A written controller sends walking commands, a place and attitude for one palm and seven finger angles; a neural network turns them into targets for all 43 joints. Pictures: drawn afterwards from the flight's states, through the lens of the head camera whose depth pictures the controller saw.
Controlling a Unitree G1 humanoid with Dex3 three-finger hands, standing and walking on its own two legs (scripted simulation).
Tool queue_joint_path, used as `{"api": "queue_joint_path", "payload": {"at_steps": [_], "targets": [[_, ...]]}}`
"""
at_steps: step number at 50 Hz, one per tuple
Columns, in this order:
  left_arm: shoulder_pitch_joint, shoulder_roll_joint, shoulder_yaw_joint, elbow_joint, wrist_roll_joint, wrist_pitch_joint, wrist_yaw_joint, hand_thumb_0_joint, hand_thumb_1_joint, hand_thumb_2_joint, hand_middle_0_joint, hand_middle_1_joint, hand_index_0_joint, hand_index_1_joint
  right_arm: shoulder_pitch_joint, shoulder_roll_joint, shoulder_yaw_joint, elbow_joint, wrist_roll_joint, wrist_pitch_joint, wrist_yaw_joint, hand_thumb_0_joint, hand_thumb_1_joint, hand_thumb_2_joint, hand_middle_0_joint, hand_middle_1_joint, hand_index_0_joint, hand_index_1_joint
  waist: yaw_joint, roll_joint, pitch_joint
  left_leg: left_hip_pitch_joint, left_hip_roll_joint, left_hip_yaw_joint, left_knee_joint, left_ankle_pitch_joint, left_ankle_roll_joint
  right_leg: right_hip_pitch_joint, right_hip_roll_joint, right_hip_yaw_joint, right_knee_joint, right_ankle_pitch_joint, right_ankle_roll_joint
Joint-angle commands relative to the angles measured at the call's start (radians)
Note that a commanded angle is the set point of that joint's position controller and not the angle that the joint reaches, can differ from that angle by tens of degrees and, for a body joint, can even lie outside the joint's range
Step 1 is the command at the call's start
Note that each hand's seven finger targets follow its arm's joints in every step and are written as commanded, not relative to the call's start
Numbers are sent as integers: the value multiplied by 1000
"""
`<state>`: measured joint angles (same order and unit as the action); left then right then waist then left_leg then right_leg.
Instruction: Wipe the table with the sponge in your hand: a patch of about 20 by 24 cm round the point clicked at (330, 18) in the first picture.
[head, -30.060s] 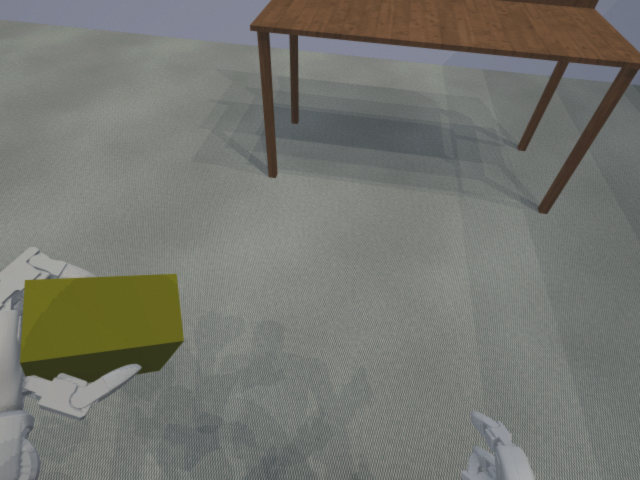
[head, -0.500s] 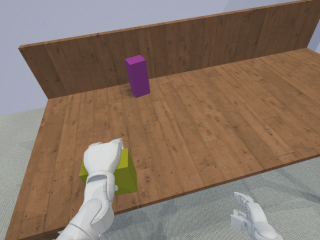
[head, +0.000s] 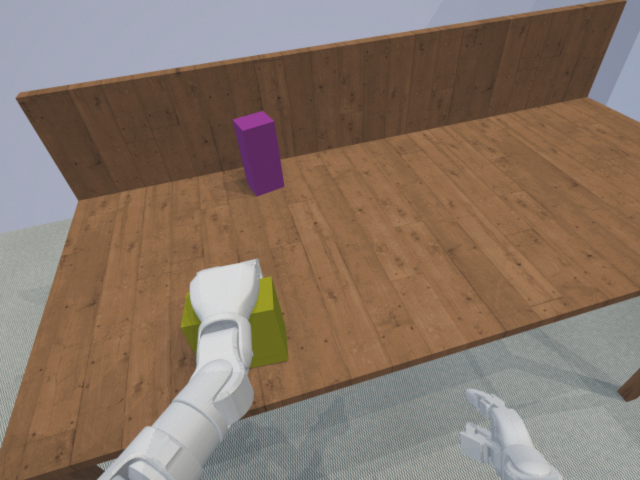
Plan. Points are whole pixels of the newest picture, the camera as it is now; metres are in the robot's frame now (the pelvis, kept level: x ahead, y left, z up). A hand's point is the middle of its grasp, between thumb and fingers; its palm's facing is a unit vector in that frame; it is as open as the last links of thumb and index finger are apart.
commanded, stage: wipe forward along the third lane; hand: left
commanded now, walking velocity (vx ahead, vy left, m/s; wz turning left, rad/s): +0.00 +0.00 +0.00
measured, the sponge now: (242, 335) +0.32 +0.17 +0.00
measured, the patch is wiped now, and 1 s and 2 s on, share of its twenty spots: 0.60 0.95 1.00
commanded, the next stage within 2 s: wipe back along the third lane in 1.36 s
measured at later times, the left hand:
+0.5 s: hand (237, 285) +0.37 +0.19 +0.04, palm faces -0.03 -0.05 -1.00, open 10.5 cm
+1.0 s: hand (231, 260) +0.42 +0.21 +0.05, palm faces -0.05 -0.04 -1.00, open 10.5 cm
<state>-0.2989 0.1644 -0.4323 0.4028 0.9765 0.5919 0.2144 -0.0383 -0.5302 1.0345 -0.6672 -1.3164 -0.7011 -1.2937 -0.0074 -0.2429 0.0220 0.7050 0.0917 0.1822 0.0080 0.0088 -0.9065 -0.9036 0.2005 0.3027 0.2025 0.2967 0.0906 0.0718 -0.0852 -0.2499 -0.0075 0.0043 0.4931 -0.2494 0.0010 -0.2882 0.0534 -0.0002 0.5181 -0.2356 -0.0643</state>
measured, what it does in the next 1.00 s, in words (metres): stands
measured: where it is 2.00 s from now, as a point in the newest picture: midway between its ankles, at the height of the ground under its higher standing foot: outside the picture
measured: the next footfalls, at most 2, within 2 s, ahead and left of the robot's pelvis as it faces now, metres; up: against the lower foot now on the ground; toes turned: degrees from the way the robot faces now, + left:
none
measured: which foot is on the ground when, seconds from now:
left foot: down 0.00-1.00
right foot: down 0.00-1.00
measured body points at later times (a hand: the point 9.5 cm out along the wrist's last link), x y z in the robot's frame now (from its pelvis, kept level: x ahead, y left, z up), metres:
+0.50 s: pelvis +0.00 +0.00 +0.00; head -0.01 -0.03 +0.45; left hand +0.37 +0.18 +0.10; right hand +0.18 -0.24 -0.12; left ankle +0.01 +0.12 -0.74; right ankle +0.02 -0.08 -0.74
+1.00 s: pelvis +0.00 +0.01 +0.00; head +0.02 -0.01 +0.45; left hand +0.42 +0.21 +0.10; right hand +0.16 -0.23 -0.13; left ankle +0.01 +0.12 -0.74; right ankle +0.02 -0.08 -0.74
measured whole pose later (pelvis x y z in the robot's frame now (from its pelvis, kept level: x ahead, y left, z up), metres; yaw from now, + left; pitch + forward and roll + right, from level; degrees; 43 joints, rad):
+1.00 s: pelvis +0.00 +0.01 +0.00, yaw +0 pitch +8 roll +0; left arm -0.72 0.23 -0.23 0.94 0.97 0.44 0.27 0.00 -0.55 1.04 -0.69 -1.30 -0.72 -1.28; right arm 0.12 -0.24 0.02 0.74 0.08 0.16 -0.05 0.01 -0.91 -0.90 0.20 0.30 0.20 0.30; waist 0.00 0.04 -0.12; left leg -0.42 -0.01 0.01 0.53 -0.25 0.01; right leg -0.44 0.05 0.00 0.52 -0.22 -0.05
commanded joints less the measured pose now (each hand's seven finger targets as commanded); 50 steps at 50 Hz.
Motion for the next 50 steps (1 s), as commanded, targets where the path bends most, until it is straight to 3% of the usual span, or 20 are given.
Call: {"api": "queue_joint_path", "payload": {"at_steps": [1, 2, 5, 7, 11, 12, 16, 17, 19, 22, 24, 27, 29, 32, 35, 37, 38, 46, 47, 50], "targets": [[-336, 75, 93, -2, 0, -26, 18, 0, 100, 1300, -1200, -1600, -1200, -1600, -196, -100, -27, -155, 4, -48, -27, 0, -900, -900, 200, 300, 200, 300, -36, -193, -121, -36, -37, 3, -52, 7, 37, 50, -38, 110, -140, 4, 1], [-326, 128, 148, 5, -6, -31, 21, 0, 100, 1300, -1200, -1600, -1200, -1600, -193, -105, -30, -153, 0, -48, -33, 0, -900, -900, 200, 300, 200, 300, -26, -200, -121, -47, -39, 0, -50, 2, 38, 58, -37, 127, -148, 0, 0], [-353, 73, 98, 53, -3, -32, 16, 0, 100, 1300, -1200, -1600, -1200, -1600, -178, -104, -28, -157, 4, -45, -40, 0, -900, -900, 200, 300, 200, 300, -43, -196, -135, -59, -38, 8, -44, 12, 36, 54, -43, 115, -133, 36, 4], [-334, 149, 175, 78, -3, -36, 20, 0, 100, 1300, -1200, -1600, -1200, -1600, -168, -114, -30, -154, 1, -42, -46, 0, -900, -900, 200, 300, 200, 300, -28, -190, -156, -75, -40, 3, -43, 8, 33, 67, -40, 134, -134, 30, 0], [-374, 106, 127, 106, 5, -36, 17, 0, 100, 1300, -1200, -1600, -1200, -1600, -153, -113, -29, -163, 5, -39, -53, 0, -900, -900, 200, 300, 200, 300, -46, -183, -144, -84, -38, 9, -40, 8, 33, 45, -45, 116, -130, 32, 4], [-380, 150, 174, 116, 3, -41, 19, 0, 100, 1300, -1200, -1600, -1200, -1600, -148, -116, -31, -157, 3, -42, -56, 0, -900, -900, 200, 300, 200, 300, -40, -197, -152, -90, -37, 3, -40, 0, 34, 46, -41, 129, -138, 18, 3], [-429, 120, 145, 168, 4, -54, 25, 0, 100, 1300, -1200, -1600, -1200, -1600, -122, -113, -32, -152, 5, -48, -65, 0, -900, -900, 200, 300, 200, 300, -55, -192, -152, -93, -35, 10, -38, -13, 35, 21, -45, 106, -135, -10, 9], [-432, 172, 197, 179, -1, -58, 30, 0, 100, 1300, -1200, -1600, -1200, -1600, -120, -118, -32, -148, 3, -50, -68, 0, -900, -900, 200, 300, 200, 300, -45, -203, -166, -102, -34, 5, -41, -17, 34, 31, -42, 121, -139, -18, 7], [-464, 115, 145, 189, -2, -66, 35, 0, 100, 1300, -1200, -1600, -1200, -1600, -110, -109, -31, -153, 4, -52, -70, 0, -900, -900, 200, 300, 200, 300, -59, -192, -171, -102, -32, 15, -40, -15, 36, 30, -47, 98, -130, -4, 13], [-486, 208, 224, 242, 1, -72, 42, 0, 100, 1300, -1200, -1600, -1200, -1600, -93, -122, -32, -135, 1, -52, -73, 0, -900, -900, 200, 300, 200, 300, -52, -198, -176, -116, -28, 3, -43, -16, 32, 26, -43, 109, -130, -11, 10], [-528, 127, 153, 245, 3, -82, 43, 0, 100, 1300, -1200, -1600, -1200, -1600, -82, -110, -32, -140, 2, -54, -71, 0, -900, -900, 200, 300, 200, 300, -72, -180, -180, -109, -25, 13, -40, -10, 35, 16, -46, 84, -118, 19, 15], [-525, 220, 238, 277, 0, -87, 51, 0, 100, 1300, -1200, -1600, -1200, -1600, -74, -121, -33, -135, -2, -53, -74, 0, -900, -900, 200, 300, 200, 300, -54, -189, -204, -124, -25, 7, -40, -4, 34, 39, -44, 101, -122, 29, 13], [-559, 168, 187, 295, 6, -91, 53, 0, 100, 1300, -1200, -1600, -1200, -1600, -59, -113, -32, -133, -1, -54, -74, 0, -900, -900, 200, 300, 200, 300, -76, -192, -196, -129, -24, 14, -35, -2, 36, 31, -48, 84, -115, 42, 20], [-582, 207, 229, 332, 14, -100, 60, 0, 100, 1300, -1200, -1600, -1200, -1600, -46, -118, -34, -125, -6, -54, -72, 0, -900, -900, 200, 300, 200, 300, -68, -182, -216, -125, -20, 6, -35, 16, 35, 23, -42, 78, -105, 68, 13], [-617, 160, 187, 348, 9, -107, 64, 0, 100, 1300, -1200, -1600, -1200, -1600, -31, -112, -36, -121, -7, -55, -70, 0, -900, -900, 200, 300, 200, 300, -89, -178, -225, -118, -18, 18, -25, 32, 37, 25, -46, 66, -98, 111, 20], [-597, 234, 254, 378, 11, -107, 68, 0, 100, 1300, -1200, -1600, -1200, -1600, -28, -121, -35, -116, -8, -52, -70, 0, -900, -900, 200, 300, 200, 300, -68, -185, -239, -137, -19, 7, -31, 36, 35, 40, -43, 76, -96, 115, 15], [-645, 210, 221, 374, 11, -114, 70, 0, 100, 1300, -1200, -1600, -1200, -1600, -21, -119, -33, -117, -8, -52, -72, 0, -900, -900, 200, 300, 200, 300, -91, -188, -236, -134, -17, 14, -26, 38, 38, 38, -49, 67, -90, 131, 21], [-750, 244, 234, 455, 25, -138, 75, 0, 100, 1300, -1200, -1600, -1200, -1600, 23, -122, -35, -95, -10, -59, -73, 0, -900, -900, 200, 300, 200, 300, -109, -144, -242, -139, -14, 13, -22, 35, 38, 7, -47, 54, -88, 113, 21], [-735, 279, 275, 465, 22, -141, 78, 0, 100, 1300, -1200, -1600, -1200, -1600, 25, -124, -39, -95, -12, -60, -73, 0, -900, -900, 200, 300, 200, 300, -97, -159, -260, -145, -14, 10, -23, 48, 39, 26, -45, 57, -89, 130, 20], [-794, 243, 232, 499, 24, -147, 74, 0, 100, 1300, -1200, -1600, -1200, -1600, 49, -125, -39, -82, -12, -64, -73, 0, -900, -900, 200, 300, 200, 300, -128, -159, -242, -140, -8, 13, -19, 46, 41, -4, -45, 46, -89, 132, 26]]}}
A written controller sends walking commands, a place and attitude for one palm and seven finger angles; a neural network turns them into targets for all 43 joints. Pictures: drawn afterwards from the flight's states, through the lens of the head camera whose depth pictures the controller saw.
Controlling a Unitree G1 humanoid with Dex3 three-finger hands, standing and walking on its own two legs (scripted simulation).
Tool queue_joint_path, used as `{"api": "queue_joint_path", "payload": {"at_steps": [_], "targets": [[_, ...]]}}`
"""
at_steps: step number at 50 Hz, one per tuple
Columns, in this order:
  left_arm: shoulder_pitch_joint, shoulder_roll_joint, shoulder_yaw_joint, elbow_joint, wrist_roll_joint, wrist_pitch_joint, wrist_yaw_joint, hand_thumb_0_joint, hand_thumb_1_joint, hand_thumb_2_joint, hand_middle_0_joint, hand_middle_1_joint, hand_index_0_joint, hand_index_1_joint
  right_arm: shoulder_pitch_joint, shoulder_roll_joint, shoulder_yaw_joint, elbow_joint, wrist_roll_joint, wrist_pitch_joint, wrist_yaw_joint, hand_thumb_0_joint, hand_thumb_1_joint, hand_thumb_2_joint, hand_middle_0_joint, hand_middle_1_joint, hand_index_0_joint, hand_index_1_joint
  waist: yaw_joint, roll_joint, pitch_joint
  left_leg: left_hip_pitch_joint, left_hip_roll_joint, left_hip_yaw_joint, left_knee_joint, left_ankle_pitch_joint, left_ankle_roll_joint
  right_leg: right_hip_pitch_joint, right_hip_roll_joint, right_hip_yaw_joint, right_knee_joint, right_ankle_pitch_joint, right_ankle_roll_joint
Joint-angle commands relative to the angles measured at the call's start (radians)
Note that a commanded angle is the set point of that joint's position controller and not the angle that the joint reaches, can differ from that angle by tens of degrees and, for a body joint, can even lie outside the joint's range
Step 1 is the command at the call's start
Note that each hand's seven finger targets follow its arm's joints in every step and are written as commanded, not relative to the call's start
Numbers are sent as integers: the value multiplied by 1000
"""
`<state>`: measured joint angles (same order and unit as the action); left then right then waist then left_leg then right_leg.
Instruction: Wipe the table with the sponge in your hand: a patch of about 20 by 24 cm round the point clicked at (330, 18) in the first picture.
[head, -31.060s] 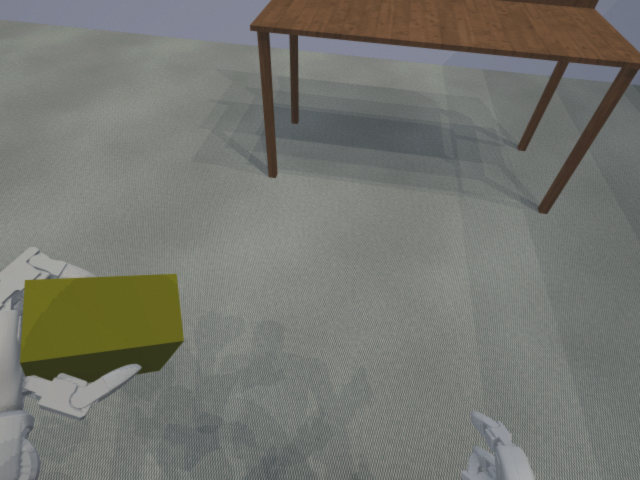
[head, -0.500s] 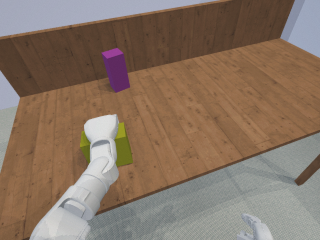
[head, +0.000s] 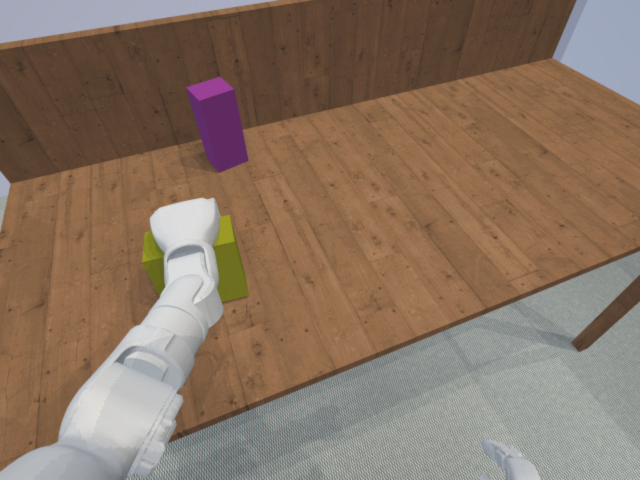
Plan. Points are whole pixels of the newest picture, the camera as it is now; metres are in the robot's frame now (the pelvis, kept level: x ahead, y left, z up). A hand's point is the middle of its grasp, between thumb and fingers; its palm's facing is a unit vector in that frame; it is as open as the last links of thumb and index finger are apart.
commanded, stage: wipe forward along the third lane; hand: left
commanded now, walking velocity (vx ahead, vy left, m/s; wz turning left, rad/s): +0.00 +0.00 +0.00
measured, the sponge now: (202, 273) +0.41 +0.21 +0.00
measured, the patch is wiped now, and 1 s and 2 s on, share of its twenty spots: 0.95 1.00 1.00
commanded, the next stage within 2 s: wipe back along the third lane in 0.36 s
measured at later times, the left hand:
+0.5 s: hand (190, 227) +0.46 +0.23 +0.05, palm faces -0.08 -0.02 -1.00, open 10.5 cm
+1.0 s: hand (192, 242) +0.43 +0.21 +0.05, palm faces -0.01 -0.03 -1.00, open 10.5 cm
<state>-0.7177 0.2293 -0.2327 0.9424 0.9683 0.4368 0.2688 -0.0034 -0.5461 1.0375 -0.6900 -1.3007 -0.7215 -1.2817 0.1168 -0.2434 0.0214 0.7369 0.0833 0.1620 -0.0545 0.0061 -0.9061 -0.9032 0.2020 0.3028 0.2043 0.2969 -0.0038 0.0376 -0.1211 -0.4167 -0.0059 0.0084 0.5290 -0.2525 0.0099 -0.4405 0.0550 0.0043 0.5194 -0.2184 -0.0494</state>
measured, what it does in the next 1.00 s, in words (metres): stands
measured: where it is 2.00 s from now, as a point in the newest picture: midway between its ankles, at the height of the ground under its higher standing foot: outside the picture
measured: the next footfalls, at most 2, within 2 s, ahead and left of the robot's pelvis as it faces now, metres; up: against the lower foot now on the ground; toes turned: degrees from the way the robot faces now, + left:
none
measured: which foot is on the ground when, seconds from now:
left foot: down 0.00-1.00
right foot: down 0.00-1.00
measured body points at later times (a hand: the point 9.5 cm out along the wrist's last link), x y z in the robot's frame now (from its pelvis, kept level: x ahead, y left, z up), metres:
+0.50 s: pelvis +0.00 +0.02 +0.00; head +0.05 +0.01 +0.44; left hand +0.46 +0.22 +0.10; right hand +0.09 -0.24 -0.14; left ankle +0.00 +0.12 -0.73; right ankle +0.02 -0.09 -0.73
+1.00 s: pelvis +0.03 +0.03 +0.00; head +0.04 +0.02 +0.45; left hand +0.43 +0.21 +0.10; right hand +0.20 -0.20 -0.12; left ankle +0.00 +0.12 -0.73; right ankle +0.02 -0.09 -0.73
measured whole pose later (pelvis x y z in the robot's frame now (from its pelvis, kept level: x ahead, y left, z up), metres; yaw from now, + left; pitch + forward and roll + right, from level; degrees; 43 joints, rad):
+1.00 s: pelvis +0.03 +0.03 +0.00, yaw +0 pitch +9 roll -1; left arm -0.68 0.16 -0.32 0.87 0.95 0.54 0.33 0.00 -0.51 1.03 -0.65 -1.32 -0.68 -1.31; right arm 0.09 -0.23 0.00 0.73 0.08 0.21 0.01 0.01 -0.91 -0.90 0.20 0.30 0.20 0.30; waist 0.03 0.04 -0.15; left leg -0.39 -0.03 0.02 0.53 -0.30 0.05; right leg -0.40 0.04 0.02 0.49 -0.24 -0.01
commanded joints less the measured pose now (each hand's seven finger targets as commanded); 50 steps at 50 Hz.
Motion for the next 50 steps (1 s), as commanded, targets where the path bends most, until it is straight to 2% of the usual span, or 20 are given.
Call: {"api": "queue_joint_path", "payload": {"at_steps": [1, 2, 4, 6, 8, 12, 15, 18, 21, 23, 27, 28, 30, 32, 33, 40, 43, 45, 47, 50], "targets": [[-372, 221, 63, -26, 34, 6, 21, 0, 100, 1300, -1200, -1600, -1200, -1600, -67, -129, -38, -112, -5, -45, -11, 0, -900, -900, 200, 300, 200, 300, -25, -122, -226, 19, -12, 7, -55, 49, 32, 161, -47, 45, -89, 111, 11], [-389, 242, 79, -29, 35, 1, 21, 0, 100, 1300, -1200, -1600, -1200, -1600, -69, -131, -38, -114, -4, -46, -12, 0, -900, -900, 200, 300, 200, 300, -23, -114, -238, 17, -11, 4, -57, 62, 31, 171, -46, 50, -87, 129, 8], [-387, 188, 37, -12, 43, -8, 22, 0, 100, 1300, -1200, -1600, -1200, -1600, -49, -125, -42, -110, -6, -50, -7, 0, -900, -900, 200, 300, 200, 300, -33, -90, -240, 23, -11, 9, -48, 79, 32, 158, -46, 38, -77, 156, 7], [-386, 185, 43, 1, 48, -16, 24, 0, 100, 1300, -1200, -1600, -1200, -1600, -34, -129, -46, -103, -9, -49, 0, 0, -900, -900, 200, 300, 200, 300, -32, -83, -256, 31, -7, 7, -42, 101, 29, 148, -42, 31, -67, 181, 4], [-388, 194, 57, 11, 43, -24, 30, 0, 100, 1300, -1200, -1600, -1200, -1600, -21, -132, -51, -101, -11, -50, 3, 0, -900, -900, 200, 300, 200, 300, -37, -117, -272, 24, -6, 6, -33, 120, 32, 163, -40, 31, -61, 218, 7], [-428, 241, 94, 38, 39, -27, 43, 0, 100, 1300, -1200, -1600, -1200, -1600, -9, -137, -53, -87, -11, -52, 5, 0, -900, -900, 200, 300, 200, 300, -42, -124, -266, 2, -3, 2, -36, 115, 31, 156, -40, 30, -60, 213, 8], [-461, 238, 75, 71, 46, -23, 48, 0, 100, 1300, -1200, -1600, -1200, -1600, 12, -140, -53, -76, -13, -58, 8, 0, -900, -900, 200, 300, 200, 300, -57, -104, -250, -1, -3, 5, -34, 88, 33, 124, -37, 26, -65, 170, 11], [-530, 303, 101, 87, 56, -25, 51, 0, 100, 1300, -1200, -1600, -1200, -1600, 32, -148, -51, -68, -14, -65, 5, 0, -900, -900, 200, 300, 200, 300, -69, -101, -272, -16, -3, 0, -32, 85, 35, 130, -37, 30, -59, 165, 13], [-535, 254, 71, 128, 67, -24, 45, 0, 100, 1300, -1200, -1600, -1200, -1600, 54, -146, -55, -59, -17, -68, 13, 0, -900, -900, 200, 300, 200, 300, -77, -67, -273, 2, 3, -3, -24, 102, 30, 87, -30, 11, -49, 162, 8], [-563, 268, 83, 129, 62, -37, 46, 0, 100, 1300, -1200, -1600, -1200, -1600, 68, -147, -59, -59, -19, -75, 14, 0, -900, -900, 200, 300, 200, 300, -84, -62, -289, 5, 6, -3, -15, 106, 34, 85, -28, 14, -46, 164, 9], [-419, 206, 92, 113, 45, -61, 46, 0, 100, 1300, -1200, -1600, -1200, -1600, 71, -137, -72, -79, -22, -71, 32, 0, -900, -900, 200, 300, 200, 300, -39, -68, -370, 25, 7, -4, -3, 203, 28, 148, -25, 7, -20, 281, -1], [-400, 154, 55, 93, 36, -66, 47, 0, 100, 1300, -1200, -1600, -1200, -1600, 66, -135, -74, -84, -25, -68, 36, 0, -900, -900, 200, 300, 200, 300, -41, -64, -348, 33, 8, 1, 0, 202, 27, 135, -24, 4, -24, 283, 1], [-359, 118, 41, 88, 19, -60, 53, 0, 100, 1300, -1200, -1600, -1200, -1600, 52, -134, -74, -86, -20, -61, 43, 0, -900, -900, 200, 300, 200, 300, -39, -95, -308, 28, 11, 1, -9, 179, 27, 123, -22, 1, -37, 254, 2], [-327, 100, 46, 63, -1, -46, 61, 0, 100, 1300, -1200, -1600, -1200, -1600, 23, -129, -74, -93, -13, -56, 46, 0, -900, -900, 200, 300, 200, 300, -21, -96, -312, 35, 11, -4, -21, 191, 27, 138, -21, -2, -39, 249, -3], [-323, 69, 15, 53, -7, -35, 65, 0, 100, 1300, -1200, -1600, -1200, -1600, 14, -129, -73, -91, -12, -54, 49, 0, -900, -900, 200, 300, 200, 300, -25, -84, -288, 44, 12, 0, -22, 178, 27, 124, -21, -4, -44, 235, -2], [-250, -4, -36, -16, -36, 57, 54, 0, 100, 1300, -1200, -1600, -1200, -1600, -65, -122, -65, -100, -1, -28, 56, 0, -900, -900, 200, 300, 200, 300, -2, -78, -269, 101, 14, -8, -42, 211, 21, 137, -20, -19, -53, 236, -12], [-219, -17, -40, -67, -46, 80, 42, 0, 100, 1300, -1200, -1600, -1200, -1600, -95, -120, -63, -116, -1, -15, 53, 0, -900, -900, 200, 300, 200, 300, 9, -108, -271, 122, 13, -13, -44, 234, 21, 160, -19, -23, -52, 258, -15], [-223, -58, -84, -106, -40, 95, 27, 0, 100, 1300, -1200, -1600, -1200, -1600, -119, -116, -59, -128, -1, -2, 51, 0, -900, -900, 200, 300, 200, 300, 1, -106, -250, 136, 14, -15, -48, 249, 16, 150, -21, -27, -52, 270, -17], [-187, -58, -75, -149, -43, 106, 17, 0, 100, 1300, -1200, -1600, -1200, -1600, -143, -115, -59, -141, -1, 8, 53, 0, -900, -900, 200, 300, 200, 300, 16, -113, -275, 155, 13, -15, -44, 288, 17, 179, -22, -26, -48, 314, -21], [-152, -61, -98, -195, -31, 123, 1, 0, 100, 1300, -1200, -1600, -1200, -1600, -163, -113, -54, -155, -1, 27, 54, 0, -900, -900, 200, 300, 200, 300, 20, -112, -254, 170, 7, -16, -41, 299, 15, 189, -23, -25, -48, 333, -24]]}}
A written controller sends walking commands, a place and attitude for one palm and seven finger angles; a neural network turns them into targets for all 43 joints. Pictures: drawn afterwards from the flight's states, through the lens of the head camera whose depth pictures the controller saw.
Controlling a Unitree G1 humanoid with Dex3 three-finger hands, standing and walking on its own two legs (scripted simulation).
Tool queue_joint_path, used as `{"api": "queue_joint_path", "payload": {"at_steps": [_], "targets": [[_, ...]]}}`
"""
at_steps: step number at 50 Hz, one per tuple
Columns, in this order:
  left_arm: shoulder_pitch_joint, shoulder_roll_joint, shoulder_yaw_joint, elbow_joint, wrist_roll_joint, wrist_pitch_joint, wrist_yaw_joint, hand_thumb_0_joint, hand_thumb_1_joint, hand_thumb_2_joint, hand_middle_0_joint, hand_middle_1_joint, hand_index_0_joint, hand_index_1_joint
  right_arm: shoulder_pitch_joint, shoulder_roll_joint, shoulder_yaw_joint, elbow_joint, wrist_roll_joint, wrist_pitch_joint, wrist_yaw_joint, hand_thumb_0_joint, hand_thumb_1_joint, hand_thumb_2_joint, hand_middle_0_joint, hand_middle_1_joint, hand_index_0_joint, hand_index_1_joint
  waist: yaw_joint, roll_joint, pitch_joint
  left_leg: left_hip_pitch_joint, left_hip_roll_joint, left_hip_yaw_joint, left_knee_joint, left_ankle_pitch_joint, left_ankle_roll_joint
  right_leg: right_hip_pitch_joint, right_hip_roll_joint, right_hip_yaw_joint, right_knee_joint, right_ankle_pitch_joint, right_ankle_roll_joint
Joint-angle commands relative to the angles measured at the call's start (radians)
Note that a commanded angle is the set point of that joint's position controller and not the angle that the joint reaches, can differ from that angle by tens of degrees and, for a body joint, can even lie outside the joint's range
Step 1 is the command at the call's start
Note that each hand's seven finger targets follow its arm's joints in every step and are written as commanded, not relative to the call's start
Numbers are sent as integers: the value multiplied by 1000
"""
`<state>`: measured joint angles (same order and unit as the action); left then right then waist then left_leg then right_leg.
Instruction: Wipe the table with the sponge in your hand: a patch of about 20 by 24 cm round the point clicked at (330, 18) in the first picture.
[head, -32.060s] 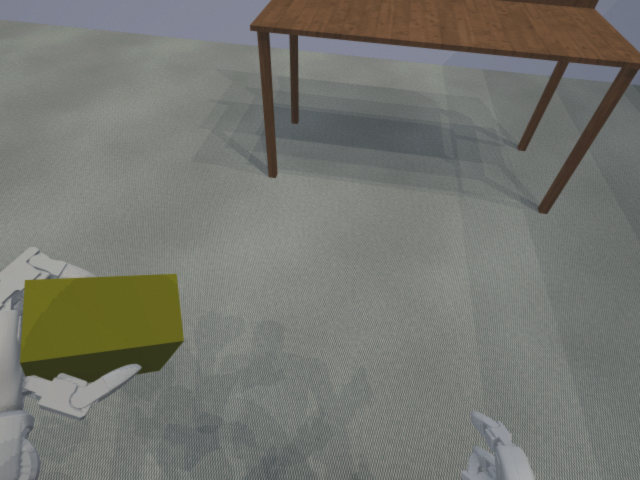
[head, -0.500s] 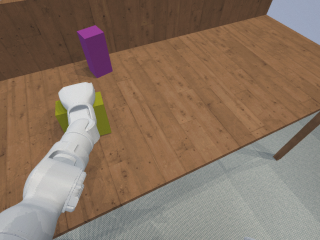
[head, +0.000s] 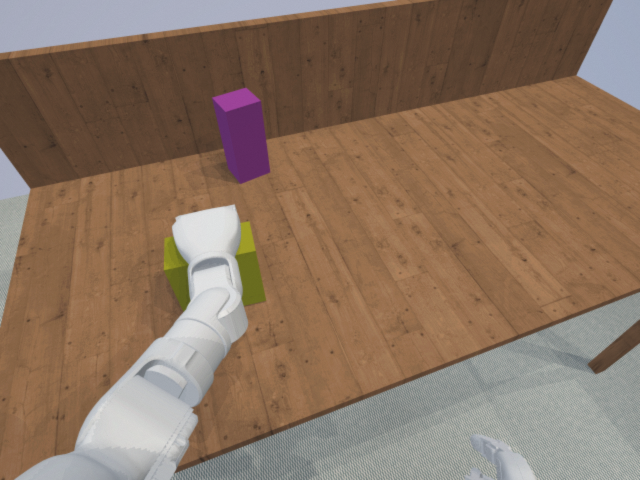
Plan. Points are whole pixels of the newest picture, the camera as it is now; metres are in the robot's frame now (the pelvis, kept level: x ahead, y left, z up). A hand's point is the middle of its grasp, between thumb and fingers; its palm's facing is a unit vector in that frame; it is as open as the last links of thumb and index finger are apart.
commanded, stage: wipe back along the third lane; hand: left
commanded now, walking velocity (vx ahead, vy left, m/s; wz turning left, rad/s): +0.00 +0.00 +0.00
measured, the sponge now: (220, 278) +0.40 +0.19 +0.00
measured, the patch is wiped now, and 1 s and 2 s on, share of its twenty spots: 1.00 1.00 1.00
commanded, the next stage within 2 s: slide back across to the middle lane in 1.74 s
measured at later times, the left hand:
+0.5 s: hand (221, 287) +0.35 +0.17 +0.05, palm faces +0.03 -0.07 -1.00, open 10.5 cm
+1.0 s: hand (233, 315) +0.31 +0.14 +0.05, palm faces +0.04 -0.07 -1.00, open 10.5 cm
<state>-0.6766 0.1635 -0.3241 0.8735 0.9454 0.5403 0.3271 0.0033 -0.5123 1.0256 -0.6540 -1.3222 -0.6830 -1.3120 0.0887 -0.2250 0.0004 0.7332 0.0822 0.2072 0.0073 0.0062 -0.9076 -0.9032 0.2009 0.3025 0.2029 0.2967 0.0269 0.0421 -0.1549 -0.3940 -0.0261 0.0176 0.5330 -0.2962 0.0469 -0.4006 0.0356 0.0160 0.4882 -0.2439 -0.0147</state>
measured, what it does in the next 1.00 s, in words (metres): stands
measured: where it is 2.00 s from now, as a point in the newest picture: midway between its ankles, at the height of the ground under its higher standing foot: outside the picture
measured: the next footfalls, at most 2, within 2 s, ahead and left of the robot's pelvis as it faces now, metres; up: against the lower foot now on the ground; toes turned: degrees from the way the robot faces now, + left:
none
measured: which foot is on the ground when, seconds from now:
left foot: down 0.00-1.00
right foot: down 0.00-1.00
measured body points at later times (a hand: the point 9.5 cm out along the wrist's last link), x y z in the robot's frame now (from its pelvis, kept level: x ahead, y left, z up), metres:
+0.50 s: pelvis +0.01 +0.00 +0.00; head +0.00 -0.02 +0.45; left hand +0.35 +0.17 +0.10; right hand +0.22 -0.22 -0.10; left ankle -0.02 +0.09 -0.73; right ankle -0.01 -0.12 -0.73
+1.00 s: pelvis -0.01 -0.02 +0.00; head -0.03 -0.05 +0.45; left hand +0.30 +0.14 +0.10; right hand +0.23 -0.22 -0.09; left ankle -0.02 +0.09 -0.73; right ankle -0.01 -0.12 -0.73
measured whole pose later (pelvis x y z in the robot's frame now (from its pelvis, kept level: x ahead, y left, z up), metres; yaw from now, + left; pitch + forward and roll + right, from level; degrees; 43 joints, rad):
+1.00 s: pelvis -0.01 -0.02 +0.00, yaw +0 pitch +2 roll +0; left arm -0.26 0.17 -0.48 0.33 0.99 0.65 0.25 0.00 -0.50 1.03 -0.63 -1.34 -0.66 -1.33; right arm 0.00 -0.24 0.02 0.66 0.10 0.28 0.07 0.01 -0.91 -0.90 0.20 0.30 0.20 0.30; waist 0.08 0.07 -0.12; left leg -0.26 -0.02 0.02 0.52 -0.30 0.02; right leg -0.28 0.04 0.01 0.52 -0.27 -0.04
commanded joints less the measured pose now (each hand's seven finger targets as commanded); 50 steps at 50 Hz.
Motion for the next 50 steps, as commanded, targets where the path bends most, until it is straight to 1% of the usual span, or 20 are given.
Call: {"api": "queue_joint_path", "payload": {"at_steps": [1, 2, 4, 7, 9, 12, 15, 19, 22, 24, 27, 31, 32, 34, 35, 37, 39, 42, 44, 50], "targets": [[-177, 12, -4, -144, -7, 26, -62, 0, 100, 1300, -1200, -1600, -1200, -1600, -144, -130, -30, -155, 1, -13, -8, 0, -900, -900, 200, 300, 200, 300, -4, -108, -223, 152, 25, -24, -49, 346, -23, 159, -4, -35, -18, 361, -60], [-184, 24, 6, -171, -9, 29, -67, 0, 100, 1300, -1200, -1600, -1200, -1600, -163, -131, -28, -164, 3, -7, -10, 0, -900, -900, 200, 300, 200, 300, -3, -112, -223, 150, 24, -26, -51, 353, -23, 170, -5, -31, -20, 370, -62], [-158, -32, -52, -195, -3, 37, -76, 0, 100, 1300, -1200, -1600, -1200, -1600, -166, -126, -27, -168, 1, 1, -4, 0, -900, -900, 200, 300, 200, 300, -6, -101, -207, 168, 23, -27, -43, 380, -24, 163, -6, -38, -11, 394, -66], [-94, -1, -32, -265, 1, 44, -89, 0, 100, 1300, -1200, -1600, -1200, -1600, -197, -131, -26, -187, 0, 15, 2, 0, -900, -900, 200, 300, 200, 300, 10, -121, -239, 179, 22, -31, -38, 426, -26, 205, -8, -26, -3, 449, -70], [-75, -48, -89, -292, 4, 52, -97, 0, 100, 1300, -1200, -1600, -1200, -1600, -204, -127, -24, -191, 2, 21, 10, 0, -900, -900, 200, 300, 200, 300, 3, -105, -205, 187, 22, -30, -33, 426, -24, 186, -8, -31, -2, 446, -71], [-3, 17, -31, -353, -5, 62, -102, 0, 100, 1300, -1200, -1600, -1200, -1600, -230, -134, -19, -206, 3, 26, 14, 0, -900, -900, 200, 300, 200, 300, 28, -96, -221, 182, 17, -32, -35, 443, -24, 230, -9, -5, 0, 491, -77], [82, -11, -71, -404, -11, 73, -111, 0, 100, 1300, -1200, -1600, -1200, -1600, -237, -132, -16, -219, 8, 25, 24, 0, -900, -900, 200, 300, 200, 300, 27, -113, -190, 172, 14, -28, -34, 439, -22, 245, -12, -10, 4, 510, -73], [118, -45, -110, -468, -21, 91, -119, 0, 100, 1300, -1200, -1600, -1200, -1600, -262, -129, -14, -230, 13, 26, 32, 0, -900, -900, 200, 300, 200, 300, 27, -128, -163, 169, 17, -30, -46, 399, -19, 235, -9, -13, -1, 458, -72], [174, 35, -28, -510, -28, 99, -114, 0, 100, 1300, -1200, -1600, -1200, -1600, -273, -136, -15, -231, 12, 21, 33, 0, -900, -900, 200, 300, 200, 300, 50, -145, -185, 164, 13, -33, -51, 386, -17, 267, -5, 8, -3, 464, -75], [164, -47, -126, -534, -17, 107, -122, 0, 100, 1300, -1200, -1600, -1200, -1600, -283, -128, -11, -237, 18, 24, 38, 0, -900, -900, 200, 300, 200, 300, 27, -134, -147, 169, 16, -32, -56, 361, -17, 235, -7, -6, -6, 413, -70], [151, 11, -77, -542, -11, 114, -125, 0, 100, 1300, -1200, -1600, -1200, -1600, -290, -132, -10, -233, 17, 21, 38, 0, -900, -900, 200, 300, 200, 300, 42, -127, -134, 165, 16, -40, -71, 309, -14, 217, 2, 2, -18, 332, -76], [138, -42, -130, -529, -8, 112, -126, 0, 100, 1300, -1200, -1600, -1200, -1600, -291, -125, -10, -236, 19, 17, 40, 0, -900, -900, 200, 300, 200, 300, 34, -124, -126, 165, 15, -34, -72, 269, -12, 198, 0, -12, -18, 271, -72], [151, 9, -75, -542, -14, 105, -122, 0, 100, 1300, -1200, -1600, -1200, -1600, -293, -130, -12, -234, 16, 16, 38, 0, -900, -900, 200, 300, 200, 300, 45, -139, -137, 158, 13, -39, -71, 262, -11, 210, 4, 5, -22, 273, -75], [144, -65, -150, -532, -10, 103, -123, 0, 100, 1300, -1200, -1600, -1200, -1600, -300, -122, -8, -238, 20, 16, 40, 0, -900, -900, 200, 300, 200, 300, 28, -142, -114, 157, 13, -34, -72, 245, -12, 189, 0, -7, -22, 244, -71], [152, -71, -155, -537, -9, 99, -125, 0, 100, 1300, -1200, -1600, -1200, -1600, -297, -121, -12, -237, 19, 15, 44, 0, -900, -900, 200, 300, 200, 300, 30, -130, -116, 165, 13, -36, -68, 251, -11, 184, 2, -5, -21, 250, -73], [208, -8, -88, -556, -14, 93, -119, 0, 100, 1300, -1200, -1600, -1200, -1600, -308, -125, -12, -244, 15, 16, 46, 0, -900, -900, 200, 300, 200, 300, 55, -132, -141, 155, 9, -39, -67, 250, -11, 212, 5, 13, -19, 258, -77], [196, -60, -144, -565, -19, 94, -118, 0, 100, 1300, -1200, -1600, -1200, -1600, -312, -118, -10, -247, 20, 17, 49, 0, -900, -900, 200, 300, 200, 300, 36, -148, -109, 151, 10, -31, -68, 231, -9, 204, -1, 6, -26, 247, -70], [208, -12, -97, -579, -14, 99, -117, 0, 100, 1300, -1200, -1600, -1200, -1600, -320, -122, -10, -246, 18, 16, 48, 0, -900, -900, 200, 300, 200, 300, 50, -150, -101, 145, 8, -37, -76, 209, -8, 202, 4, 22, -37, 209, -73], [252, -74, -162, -602, -16, 100, -120, 0, 100, 1300, -1200, -1600, -1200, -1600, -325, -114, -10, -257, 21, 15, 56, 0, -900, -900, 200, 300, 200, 300, 43, -139, -100, 157, 4, -27, -70, 218, -6, 212, -1, 15, -35, 225, -69], [344, -37, -141, -664, -18, 105, -127, 0, 100, 1300, -1200, -1600, -1200, -1600, -342, -116, -9, -263, 22, 16, 68, 0, -900, -900, 200, 300, 200, 300, 53, -150, -85, 155, 2, -28, -68, 220, -6, 230, 0, 35, -35, 242, -67]]}}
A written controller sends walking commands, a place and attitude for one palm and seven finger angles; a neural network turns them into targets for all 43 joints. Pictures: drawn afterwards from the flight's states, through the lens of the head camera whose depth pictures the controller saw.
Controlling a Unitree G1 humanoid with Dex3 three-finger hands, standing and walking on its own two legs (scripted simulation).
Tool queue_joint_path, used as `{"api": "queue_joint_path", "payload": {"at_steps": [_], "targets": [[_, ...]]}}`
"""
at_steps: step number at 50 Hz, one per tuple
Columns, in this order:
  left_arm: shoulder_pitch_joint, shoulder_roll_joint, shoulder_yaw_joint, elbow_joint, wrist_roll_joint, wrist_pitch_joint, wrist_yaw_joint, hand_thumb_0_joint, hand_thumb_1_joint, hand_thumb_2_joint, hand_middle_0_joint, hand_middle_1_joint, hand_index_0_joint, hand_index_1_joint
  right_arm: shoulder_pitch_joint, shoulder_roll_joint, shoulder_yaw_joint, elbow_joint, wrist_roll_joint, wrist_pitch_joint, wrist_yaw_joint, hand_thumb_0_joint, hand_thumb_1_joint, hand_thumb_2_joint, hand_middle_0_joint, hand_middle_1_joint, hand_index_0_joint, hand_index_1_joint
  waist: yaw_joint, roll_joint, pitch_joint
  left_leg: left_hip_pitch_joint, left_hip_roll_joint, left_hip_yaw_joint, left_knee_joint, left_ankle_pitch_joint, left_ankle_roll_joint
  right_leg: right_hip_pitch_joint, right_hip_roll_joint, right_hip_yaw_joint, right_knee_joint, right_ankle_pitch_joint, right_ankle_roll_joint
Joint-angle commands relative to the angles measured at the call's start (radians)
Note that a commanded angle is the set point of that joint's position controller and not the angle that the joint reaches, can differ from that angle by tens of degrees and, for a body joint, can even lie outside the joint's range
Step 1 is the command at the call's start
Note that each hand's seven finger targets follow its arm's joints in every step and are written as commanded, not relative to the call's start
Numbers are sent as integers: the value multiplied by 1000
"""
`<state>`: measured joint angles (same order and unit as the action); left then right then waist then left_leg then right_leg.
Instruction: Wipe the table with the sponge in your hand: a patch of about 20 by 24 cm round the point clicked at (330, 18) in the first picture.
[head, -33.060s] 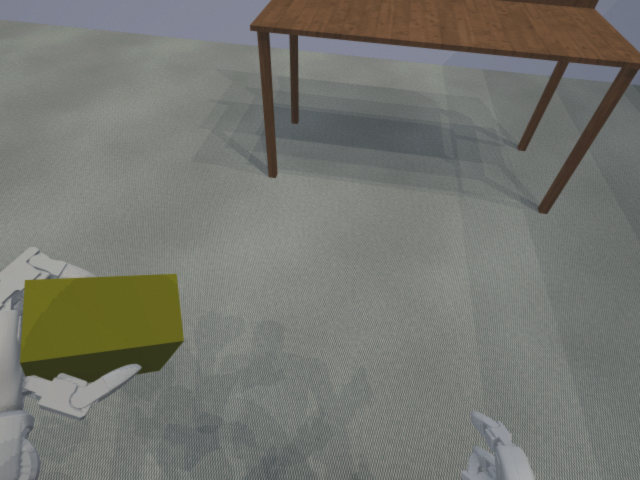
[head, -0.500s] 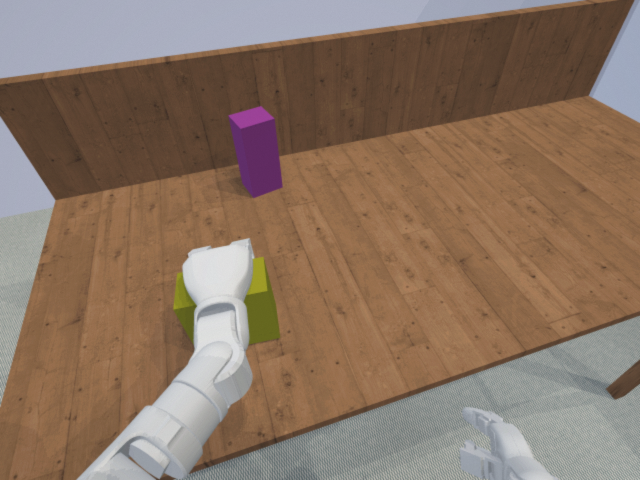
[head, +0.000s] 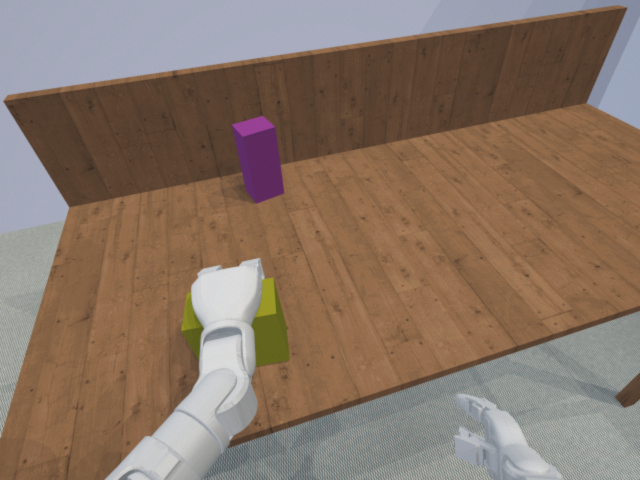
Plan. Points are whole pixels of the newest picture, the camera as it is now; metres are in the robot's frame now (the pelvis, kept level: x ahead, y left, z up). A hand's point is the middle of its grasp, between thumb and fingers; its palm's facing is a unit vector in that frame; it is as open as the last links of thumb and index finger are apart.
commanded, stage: wipe back along the third lane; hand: left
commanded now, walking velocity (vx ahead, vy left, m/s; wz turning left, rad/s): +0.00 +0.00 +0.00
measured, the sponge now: (242, 334) +0.32 +0.16 +0.00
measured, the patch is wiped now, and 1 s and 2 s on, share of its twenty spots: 1.00 1.00 1.00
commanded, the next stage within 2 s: slide back across to the middle lane in 0.74 s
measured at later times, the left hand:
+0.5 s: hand (245, 330) +0.30 +0.15 +0.04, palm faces +0.05 -0.08 -1.00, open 10.5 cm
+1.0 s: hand (244, 331) +0.29 +0.15 +0.04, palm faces +0.04 -0.11 -0.99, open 10.5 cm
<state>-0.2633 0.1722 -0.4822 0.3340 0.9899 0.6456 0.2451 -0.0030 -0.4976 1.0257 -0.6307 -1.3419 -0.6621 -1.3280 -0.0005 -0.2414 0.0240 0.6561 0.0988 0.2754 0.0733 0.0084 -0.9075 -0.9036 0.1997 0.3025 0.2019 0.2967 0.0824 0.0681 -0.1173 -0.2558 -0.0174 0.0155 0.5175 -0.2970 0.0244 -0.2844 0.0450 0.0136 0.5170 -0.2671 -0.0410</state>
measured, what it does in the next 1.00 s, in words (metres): stands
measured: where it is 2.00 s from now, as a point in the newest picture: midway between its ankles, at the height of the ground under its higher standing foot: outside the picture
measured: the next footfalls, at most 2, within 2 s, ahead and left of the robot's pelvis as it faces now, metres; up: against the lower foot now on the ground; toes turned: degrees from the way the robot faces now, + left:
none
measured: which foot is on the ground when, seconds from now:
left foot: down 0.00-1.00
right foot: down 0.00-1.00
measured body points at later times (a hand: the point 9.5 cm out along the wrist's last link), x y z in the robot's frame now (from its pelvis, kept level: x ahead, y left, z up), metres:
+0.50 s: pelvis +0.00 -0.01 +0.00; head -0.03 -0.05 +0.45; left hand +0.29 +0.15 +0.10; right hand +0.23 -0.21 -0.09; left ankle -0.02 +0.10 -0.74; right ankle +0.00 -0.10 -0.74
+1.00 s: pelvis -0.01 -0.01 +0.00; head -0.04 -0.05 +0.45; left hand +0.29 +0.15 +0.10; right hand +0.23 -0.21 -0.08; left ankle -0.02 +0.10 -0.74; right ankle +0.00 -0.10 -0.74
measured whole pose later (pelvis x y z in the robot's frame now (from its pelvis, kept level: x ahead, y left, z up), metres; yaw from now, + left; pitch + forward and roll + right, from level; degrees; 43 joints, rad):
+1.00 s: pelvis -0.01 -0.01 +0.00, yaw -1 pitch +1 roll +1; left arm -0.19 0.17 -0.45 0.25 0.98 0.64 0.23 -0.02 -0.50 1.03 -0.63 -1.34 -0.67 -1.32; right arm -0.01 -0.24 0.03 0.66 0.10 0.25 0.06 0.01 -0.91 -0.90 0.20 0.30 0.20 0.30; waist 0.08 0.07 -0.11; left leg -0.24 -0.01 0.02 0.52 -0.29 0.01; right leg -0.28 0.06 0.02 0.54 -0.27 -0.05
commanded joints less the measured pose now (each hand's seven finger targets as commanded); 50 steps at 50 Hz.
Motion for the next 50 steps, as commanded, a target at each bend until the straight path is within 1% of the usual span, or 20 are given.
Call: {"api": "queue_joint_path", "payload": {"at_steps": [1, 7, 9, 12, 16, 17, 19, 22, 24, 25, 27, 28, 32, 35, 37, 40, 42, 45, 47, 50], "targets": [[-82, -54, 3, -134, -60, 2, -47, 0, 100, 1300, -1200, -1600, -1200, -1600, -257, -100, -31, -187, 6, -54, 1, 0, -900, -900, 200, 300, 200, 300, -5, -182, -114, 14, -8, -23, -53, 214, 17, 112, -11, 37, -67, 258, -39], [-16, -36, 11, -195, -51, 3, -55, 0, 100, 1300, -1200, -1600, -1200, -1600, -269, -98, -34, -193, 5, -60, 12, 0, -900, -900, 200, 300, 200, 300, 6, -161, -116, 21, -10, -31, -50, 226, 19, 118, -5, 53, -60, 268, -45], [13, -87, -41, -192, -46, 2, -56, 0, 100, 1300, -1200, -1600, -1200, -1600, -266, -93, -32, -192, 7, -61, 20, 0, -900, -900, 200, 300, 200, 300, -2, -172, -107, 24, -8, -27, -42, 242, 19, 113, -6, 40, -49, 293, -43], [-13, -31, 9, -216, -51, -1, -53, 0, 100, 1300, -1200, -1600, -1200, -1600, -270, -100, -34, -187, 4, -62, 19, 0, -900, -900, 200, 300, 200, 300, 2, -175, -104, 9, -10, -30, -45, 212, 19, 109, -2, 64, -57, 269, -43], [-22, -67, -23, -179, -42, 6, -47, 0, 100, 1300, -1200, -1600, -1200, -1600, -263, -97, -33, -179, 7, -69, 15, 0, -900, -900, 200, 300, 200, 300, -5, -176, -92, 11, -12, -22, -40, 207, 19, 92, -6, 54, -56, 260, -38], [-40, -24, 21, -198, -45, 2, -44, 0, 100, 1300, -1200, -1600, -1200, -1600, -266, -101, -35, -178, 3, -69, 13, 0, -900, -900, 200, 300, 200, 300, 0, -178, -110, 6, -11, -28, -41, 200, 19, 98, -1, 68, -55, 255, -42], [-27, -84, -35, -170, -37, 6, -43, 0, 100, 1300, -1200, -1600, -1200, -1600, -262, -94, -34, -180, 7, -71, 16, 0, -900, -900, 200, 300, 200, 300, -7, -182, -107, 8, -10, -25, -35, 212, 19, 90, -5, 46, -43, 263, -39], [19, -14, 44, -188, -51, -7, -38, 0, 100, 1300, -1200, -1600, -1200, -1600, -259, -101, -39, -182, 0, -73, 16, 0, -900, -900, 200, 300, 200, 300, 12, -200, -137, -6, -15, -25, -28, 219, 20, 127, -3, 74, -42, 309, -41], [45, -85, -25, -192, -50, -6, -39, 0, 100, 1300, -1200, -1600, -1200, -1600, -264, -92, -36, -188, 6, -71, 20, 0, -900, -900, 200, 300, 200, 300, -2, -203, -117, -1, -14, -19, -23, 231, 18, 119, -9, 56, -36, 329, -36], [58, -69, -10, -197, -52, -6, -39, 0, 100, 1300, -1200, -1600, -1200, -1600, -261, -95, -37, -188, 6, -70, 22, 0, -900, -900, 200, 300, 200, 300, 1, -192, -111, 0, -13, -21, -23, 235, 18, 117, -8, 63, -38, 336, -38], [41, -13, 36, -221, -47, -4, -37, 0, 100, 1300, -1200, -1600, -1200, -1600, -270, -101, -37, -186, 4, -68, 18, 0, -900, -900, 200, 300, 200, 300, 5, -179, -115, -4, -14, -26, -27, 221, 17, 116, -4, 83, -45, 314, -41], [28, -57, -13, -226, -41, 3, -38, 0, 100, 1300, -1200, -1600, -1200, -1600, -270, -94, -36, -193, 6, -68, 18, 0, -900, -900, 200, 300, 200, 300, -3, -181, -116, -1, -16, -18, -26, 216, 20, 117, -10, 67, -43, 301, -35], [-2, -7, 34, -200, -34, 10, -37, 0, 100, 1300, -1200, -1600, -1200, -1600, -271, -100, -35, -181, 5, -71, 13, 0, -900, -900, 200, 300, 200, 300, 4, -168, -91, -4, -15, -27, -35, 193, 18, 89, -2, 77, -55, 247, -41], [12, -56, -9, -177, -35, 12, -38, 0, 100, 1300, -1200, -1600, -1200, -1600, -269, -94, -34, -185, 8, -73, 14, 0, -900, -900, 200, 300, 200, 300, 1, -178, -89, -2, -13, -21, -35, 189, 18, 85, -6, 57, -52, 233, -37], [-20, 8, 54, -181, -40, 8, -34, 0, 100, 1300, -1200, -1600, -1200, -1600, -269, -102, -35, -180, 4, -72, 6, 0, -900, -900, 200, 300, 200, 300, 5, -172, -88, -10, -15, -25, -39, 164, 18, 81, -3, 79, -66, 199, -39], [-55, -47, 1, -134, -30, 15, -35, 0, 100, 1300, -1200, -1600, -1200, -1600, -263, -97, -32, -177, 8, -74, 4, 0, -900, -900, 200, 300, 200, 300, -5, -160, -72, -6, -11, -23, -44, 156, 15, 54, -4, 51, -60, 162, -39], [-88, 13, 60, -138, -28, 7, -32, 0, 100, 1300, -1200, -1600, -1200, -1600, -260, -105, -35, -173, 3, -75, -2, 0, -900, -900, 200, 300, 200, 300, 1, -161, -96, -12, -14, -26, -45, 144, 17, 63, -1, 72, -66, 152, -42], [-64, 13, 69, -141, -34, 1, -28, 0, 100, 1300, -1200, -1600, -1200, -1600, -262, -99, -33, -179, 5, -79, -11, 0, -900, -900, 200, 300, 200, 300, 5, -201, -99, -5, -16, -20, -45, 153, 18, 89, -8, 71, -74, 166, -35], [-80, 66, 118, -169, -32, -4, -28, 0, 100, 1300, -1200, -1600, -1200, -1600, -267, -103, -32, -179, 1, -81, -17, 0, -900, -900, 200, 300, 200, 300, 12, -167, -101, 4, -17, -27, -54, 148, 20, 90, -6, 87, -89, 148, -40], [-50, 64, 110, -173, -17, -4, -29, 0, 100, 1300, -1200, -1600, -1200, -1600, -261, -98, -27, -182, 3, -88, -19, 0, -900, -900, 200, 300, 200, 300, 14, -162, -101, 21, -17, -24, -57, 175, 19, 106, -8, 80, -84, 170, -40]]}}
